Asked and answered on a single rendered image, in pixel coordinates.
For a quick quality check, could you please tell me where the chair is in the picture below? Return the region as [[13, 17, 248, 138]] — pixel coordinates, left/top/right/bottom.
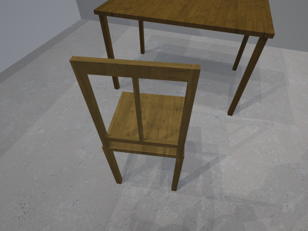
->
[[69, 56, 201, 191]]

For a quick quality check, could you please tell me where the table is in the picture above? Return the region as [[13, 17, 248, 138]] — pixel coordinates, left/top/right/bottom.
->
[[94, 0, 275, 116]]

